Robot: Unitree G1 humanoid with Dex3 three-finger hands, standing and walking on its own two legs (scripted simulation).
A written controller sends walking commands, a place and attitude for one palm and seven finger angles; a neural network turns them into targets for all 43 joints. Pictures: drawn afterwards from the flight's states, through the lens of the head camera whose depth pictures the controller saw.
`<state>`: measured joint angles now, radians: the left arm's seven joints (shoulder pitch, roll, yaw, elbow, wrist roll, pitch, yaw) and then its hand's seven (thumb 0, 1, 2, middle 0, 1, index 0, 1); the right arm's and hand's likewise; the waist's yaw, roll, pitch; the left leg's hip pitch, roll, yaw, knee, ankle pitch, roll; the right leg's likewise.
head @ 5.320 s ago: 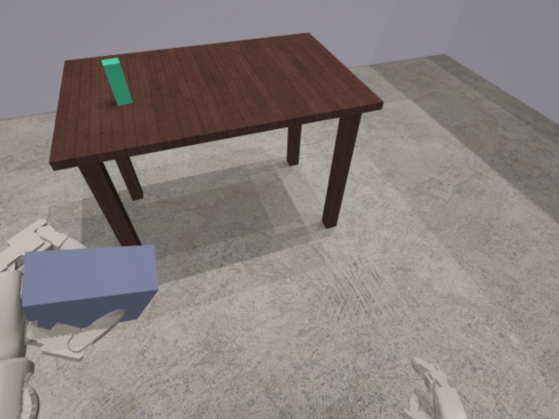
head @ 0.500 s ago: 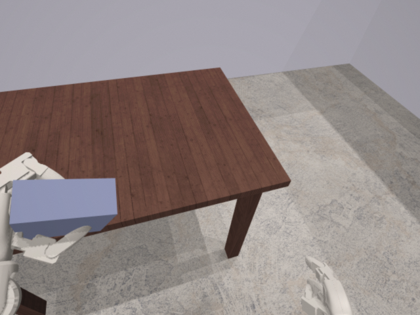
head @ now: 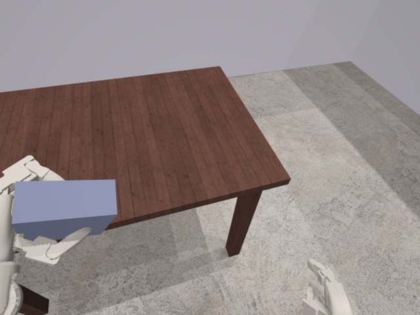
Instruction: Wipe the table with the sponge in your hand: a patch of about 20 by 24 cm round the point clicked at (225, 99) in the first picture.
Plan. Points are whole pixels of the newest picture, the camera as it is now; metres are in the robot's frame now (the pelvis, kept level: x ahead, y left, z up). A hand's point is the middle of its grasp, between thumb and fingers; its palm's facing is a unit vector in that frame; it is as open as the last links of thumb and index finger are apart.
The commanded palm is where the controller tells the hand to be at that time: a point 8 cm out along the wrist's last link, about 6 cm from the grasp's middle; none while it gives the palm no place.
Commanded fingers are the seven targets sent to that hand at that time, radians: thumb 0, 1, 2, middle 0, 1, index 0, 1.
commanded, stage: look again from close up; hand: left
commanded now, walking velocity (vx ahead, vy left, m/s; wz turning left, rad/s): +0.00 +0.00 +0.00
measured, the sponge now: (80, 212) +0.23 +0.22 +0.14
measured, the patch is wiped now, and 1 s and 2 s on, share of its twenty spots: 0.00 0.00 0.00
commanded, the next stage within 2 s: shuffle to correct the standing spot in 0.18 s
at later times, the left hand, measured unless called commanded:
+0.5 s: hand (54, 206) +0.23 +0.25 +0.15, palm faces +0.38 -0.85 -0.37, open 9.4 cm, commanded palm +0.17 +0.28 +0.17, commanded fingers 0.00 0.10 1.30 -1.20 -1.60 -1.20 -1.60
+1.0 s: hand (75, 174) +0.28 +0.24 +0.15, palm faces +0.30 -0.84 -0.44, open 9.4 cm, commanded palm +0.22 +0.28 +0.17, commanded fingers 0.00 0.10 1.30 -1.20 -1.60 -1.20 -1.60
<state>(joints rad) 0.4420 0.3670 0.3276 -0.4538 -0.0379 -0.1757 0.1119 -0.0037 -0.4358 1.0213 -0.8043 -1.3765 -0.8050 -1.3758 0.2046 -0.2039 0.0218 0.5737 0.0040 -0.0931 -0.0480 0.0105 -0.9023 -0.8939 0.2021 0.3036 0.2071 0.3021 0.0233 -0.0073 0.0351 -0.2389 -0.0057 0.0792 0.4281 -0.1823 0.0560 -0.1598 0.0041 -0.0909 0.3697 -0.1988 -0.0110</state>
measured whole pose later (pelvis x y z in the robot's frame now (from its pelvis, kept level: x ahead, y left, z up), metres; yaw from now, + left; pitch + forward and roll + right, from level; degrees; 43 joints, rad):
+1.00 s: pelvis +0.05 +0.01 -0.02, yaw -2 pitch +0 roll -1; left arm 0.50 0.42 0.38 -0.51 -0.05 -0.22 0.11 0.00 -0.44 1.02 -0.80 -1.38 -0.81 -1.38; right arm 0.21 -0.21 0.00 0.57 0.01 -0.05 -0.03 0.01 -0.90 -0.89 0.20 0.30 0.21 0.30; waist -0.03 -0.02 0.02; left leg -0.26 -0.02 0.12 0.62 -0.37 0.07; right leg -0.22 -0.02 -0.05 0.62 -0.39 -0.01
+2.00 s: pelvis +0.10 +0.06 -0.01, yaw -4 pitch -1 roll +0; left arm 0.49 0.41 0.39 -0.53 -0.04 -0.22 0.10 0.00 -0.44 1.03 -0.81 -1.37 -0.81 -1.37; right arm 0.19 -0.17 0.01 0.59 0.02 -0.10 -0.02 0.01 -0.90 -0.89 0.20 0.30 0.21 0.30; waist -0.01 -0.01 0.04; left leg -0.28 0.04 0.01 0.60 -0.28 -0.01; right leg -0.23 -0.03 -0.07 0.57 -0.33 -0.01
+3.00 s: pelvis +0.01 +0.10 -0.01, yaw -5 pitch -4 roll -1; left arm 0.33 0.35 0.33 -0.36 0.01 -0.25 0.08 0.00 -0.44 1.03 -0.80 -1.38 -0.80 -1.38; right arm 0.20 -0.20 0.03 0.60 0.00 -0.19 -0.02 0.01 -0.90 -0.89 0.20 0.30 0.21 0.30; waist 0.04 -0.01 0.06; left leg -0.30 0.02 0.04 0.50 -0.18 0.02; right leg -0.25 -0.01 0.01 0.46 -0.20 0.02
